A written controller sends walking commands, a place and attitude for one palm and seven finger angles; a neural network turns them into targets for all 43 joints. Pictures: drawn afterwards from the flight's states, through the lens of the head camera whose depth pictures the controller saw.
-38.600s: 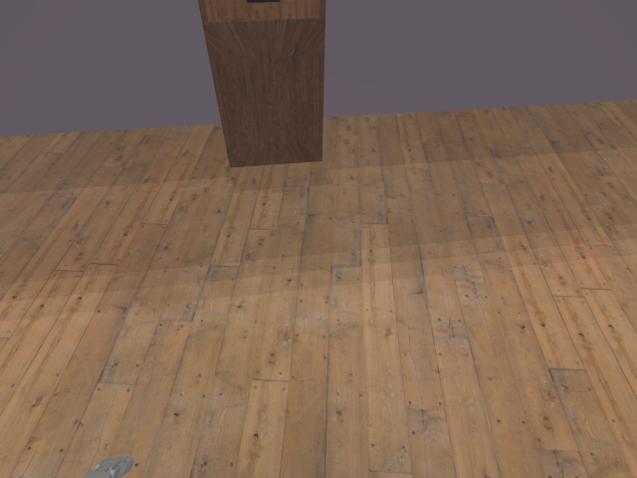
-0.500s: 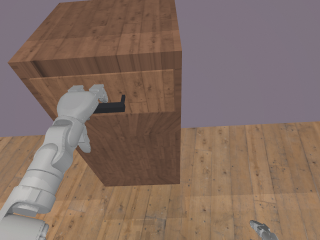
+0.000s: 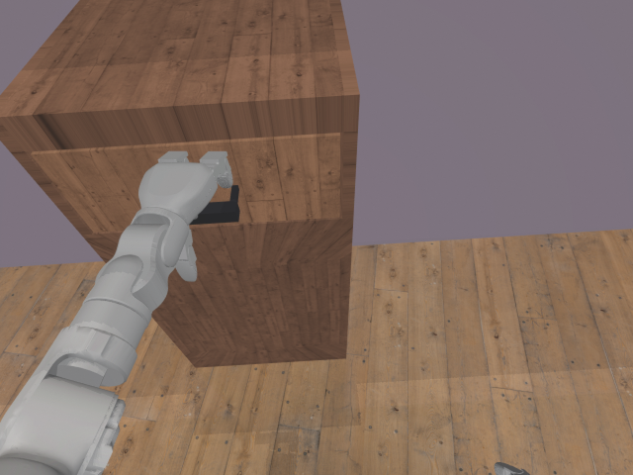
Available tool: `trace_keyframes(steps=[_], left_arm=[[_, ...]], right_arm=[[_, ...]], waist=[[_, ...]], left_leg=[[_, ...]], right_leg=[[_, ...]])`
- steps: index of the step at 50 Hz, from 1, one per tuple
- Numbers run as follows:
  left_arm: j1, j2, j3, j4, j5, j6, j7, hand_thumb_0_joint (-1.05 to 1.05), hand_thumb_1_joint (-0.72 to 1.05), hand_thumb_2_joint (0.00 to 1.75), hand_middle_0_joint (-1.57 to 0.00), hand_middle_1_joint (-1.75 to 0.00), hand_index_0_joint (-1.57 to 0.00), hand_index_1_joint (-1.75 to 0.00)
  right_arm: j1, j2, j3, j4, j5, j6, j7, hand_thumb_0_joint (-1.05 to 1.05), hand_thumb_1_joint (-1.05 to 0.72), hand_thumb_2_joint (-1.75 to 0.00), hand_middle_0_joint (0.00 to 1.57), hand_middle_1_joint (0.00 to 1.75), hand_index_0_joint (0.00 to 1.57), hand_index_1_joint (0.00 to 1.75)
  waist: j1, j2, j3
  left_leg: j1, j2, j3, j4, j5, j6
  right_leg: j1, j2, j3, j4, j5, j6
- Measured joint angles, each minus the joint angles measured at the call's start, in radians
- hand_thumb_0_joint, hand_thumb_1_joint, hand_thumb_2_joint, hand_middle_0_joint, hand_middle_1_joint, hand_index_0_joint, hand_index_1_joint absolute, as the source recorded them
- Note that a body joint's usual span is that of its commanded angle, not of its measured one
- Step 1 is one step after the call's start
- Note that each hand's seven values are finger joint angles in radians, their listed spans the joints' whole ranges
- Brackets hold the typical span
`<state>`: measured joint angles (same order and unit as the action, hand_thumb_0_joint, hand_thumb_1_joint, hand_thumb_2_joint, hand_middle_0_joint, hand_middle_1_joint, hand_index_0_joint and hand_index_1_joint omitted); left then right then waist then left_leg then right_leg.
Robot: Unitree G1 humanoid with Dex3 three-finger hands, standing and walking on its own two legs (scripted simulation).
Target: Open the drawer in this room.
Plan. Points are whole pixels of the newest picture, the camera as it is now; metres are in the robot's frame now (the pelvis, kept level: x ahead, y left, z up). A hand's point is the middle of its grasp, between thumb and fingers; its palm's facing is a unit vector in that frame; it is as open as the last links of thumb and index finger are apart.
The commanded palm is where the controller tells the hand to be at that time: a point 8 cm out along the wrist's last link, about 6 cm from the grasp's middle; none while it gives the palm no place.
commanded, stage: move the hooked fingers above the handle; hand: left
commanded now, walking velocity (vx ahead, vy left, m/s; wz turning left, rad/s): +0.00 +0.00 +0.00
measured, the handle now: (200, 203) +0.49 +0.22 +0.04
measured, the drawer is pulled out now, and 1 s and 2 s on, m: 0.00 0.00 0.00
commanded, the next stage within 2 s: none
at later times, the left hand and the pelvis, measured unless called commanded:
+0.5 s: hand (178, 218) +0.42 +0.22 +0.08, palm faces -0.05 +0.00 -1.00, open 13.8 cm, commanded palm +0.42 +0.22 +0.15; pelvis +0.00 -0.01 +0.00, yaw +0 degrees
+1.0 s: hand (188, 201) +0.44 +0.21 +0.09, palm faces -0.05 +0.01 -1.00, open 13.8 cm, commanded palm +0.42 +0.23 +0.15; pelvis -0.01 -0.02 +0.00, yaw -2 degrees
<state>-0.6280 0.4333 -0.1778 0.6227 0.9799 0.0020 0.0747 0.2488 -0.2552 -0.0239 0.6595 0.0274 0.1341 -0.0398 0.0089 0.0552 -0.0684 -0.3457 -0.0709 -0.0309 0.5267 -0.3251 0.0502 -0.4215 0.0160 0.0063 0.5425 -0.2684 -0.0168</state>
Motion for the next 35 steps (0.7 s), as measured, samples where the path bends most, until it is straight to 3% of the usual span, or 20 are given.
trace_keyframes(steps=[3,9,16,23,28,35], left_arm=[[-0.032,-0.002,0.024,0.042,0.015,-0.030,0.044,0.00,-0.49,0.30,-0.32,-1.20,-0.32,-1.21],[-0.061,0.005,0.068,0.094,0.028,-0.014,0.103,0.00,-0.49,0.30,-0.38,-1.25,-0.32,-1.21],[-0.007,0.038,0.108,0.103,0.017,0.048,0.066,0.00,-0.49,0.30,-0.36,-1.24,-0.33,-1.21],[0.004,0.059,0.058,0.072,0.004,0.012,0.018,0.00,-0.49,0.30,-0.33,-1.21,-0.32,-1.21],[-0.061,0.036,0.008,0.099,0.011,-0.038,0.037,0.00,-0.49,0.30,-0.33,-1.21,-0.32,-1.21],[-0.132,0.029,0.057,0.184,0.023,-0.031,0.098,0.00,-0.49,0.30,-0.39,-1.25,-0.32,-1.21]], right_arm=[[0.001,0.001,-0.002,0.005,-0.004,-0.006,0.000,0.01,-0.90,-0.90,0.20,0.30,0.20,0.30],[0.012,-0.001,-0.005,0.014,-0.009,-0.001,0.008,0.01,-0.90,-0.90,0.20,0.30,0.20,0.30],[0.022,-0.003,0.003,0.004,0.003,0.020,0.004,0.01,-0.90,-0.90,0.20,0.30,0.20,0.30],[0.029,-0.014,-0.012,-0.006,0.010,-0.001,-0.013,0.01,-0.90,-0.90,0.21,0.30,0.20,0.30],[0.007,-0.023,-0.016,0.004,0.008,-0.022,-0.021,0.01,-0.90,-0.90,0.20,0.30,0.20,0.30],[-0.006,-0.015,-0.001,-0.002,0.003,-0.021,-0.018,0.01,-0.90,-0.90,0.20,0.30,0.20,0.30]], waist=[[-0.008,-0.004,-0.003],[-0.012,0.005,-0.013],[-0.017,0.015,-0.018],[-0.006,0.004,-0.003],[-0.009,-0.006,0.004],[-0.031,-0.005,-0.014]], left_leg=[[-0.018,0.002,0.005,0.011,-0.006,-0.002],[-0.038,0.010,0.020,0.010,-0.005,-0.004],[-0.011,0.020,0.031,-0.016,0.003,-0.008],[-0.008,0.019,0.000,-0.003,0.005,-0.014],[-0.030,0.013,-0.017,0.019,0.003,-0.016],[-0.055,0.016,0.004,0.023,0.001,-0.017]], right_leg=[[-0.020,0.003,0.005,0.012,-0.004,-0.002],[-0.047,0.012,0.019,0.013,0.002,-0.004],[-0.027,0.022,0.030,-0.005,0.011,-0.009],[-0.008,0.018,-0.002,-0.006,0.010,-0.016],[-0.022,0.011,-0.020,0.009,0.004,-0.017],[-0.058,0.016,0.000,0.023,0.005,-0.017]])
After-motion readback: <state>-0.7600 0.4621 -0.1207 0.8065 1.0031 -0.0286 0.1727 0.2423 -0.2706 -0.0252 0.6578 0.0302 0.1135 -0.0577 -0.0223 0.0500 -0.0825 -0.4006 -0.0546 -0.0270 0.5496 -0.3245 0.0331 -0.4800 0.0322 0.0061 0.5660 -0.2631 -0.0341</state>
